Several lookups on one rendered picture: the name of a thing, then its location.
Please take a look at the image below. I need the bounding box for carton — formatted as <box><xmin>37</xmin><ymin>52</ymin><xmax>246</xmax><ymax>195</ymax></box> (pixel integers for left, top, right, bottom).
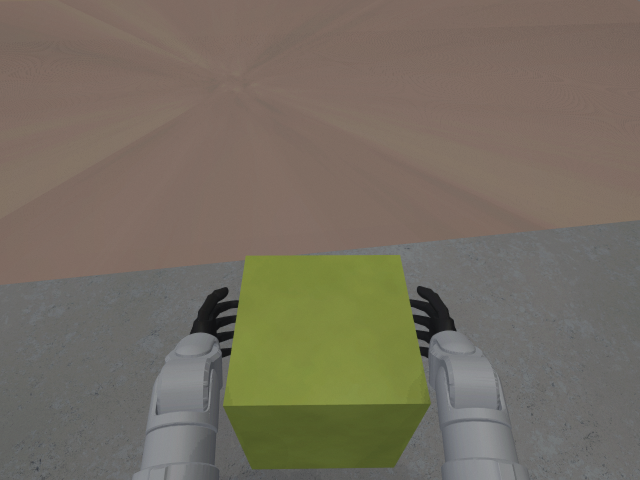
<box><xmin>223</xmin><ymin>255</ymin><xmax>431</xmax><ymax>469</ymax></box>

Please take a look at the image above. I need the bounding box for robot right hand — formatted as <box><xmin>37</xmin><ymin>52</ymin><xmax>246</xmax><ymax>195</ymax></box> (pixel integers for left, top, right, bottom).
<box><xmin>409</xmin><ymin>286</ymin><xmax>456</xmax><ymax>358</ymax></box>

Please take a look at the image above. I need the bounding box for robot left hand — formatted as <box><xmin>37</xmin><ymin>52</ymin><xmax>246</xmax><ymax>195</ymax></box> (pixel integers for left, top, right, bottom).
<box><xmin>190</xmin><ymin>287</ymin><xmax>239</xmax><ymax>358</ymax></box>

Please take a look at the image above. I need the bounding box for robot right forearm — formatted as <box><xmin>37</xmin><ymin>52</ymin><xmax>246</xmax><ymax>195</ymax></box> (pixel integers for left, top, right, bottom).
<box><xmin>428</xmin><ymin>330</ymin><xmax>530</xmax><ymax>480</ymax></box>

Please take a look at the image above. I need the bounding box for robot left forearm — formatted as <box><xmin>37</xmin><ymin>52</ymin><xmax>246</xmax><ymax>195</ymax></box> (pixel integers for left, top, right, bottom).
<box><xmin>132</xmin><ymin>333</ymin><xmax>223</xmax><ymax>480</ymax></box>

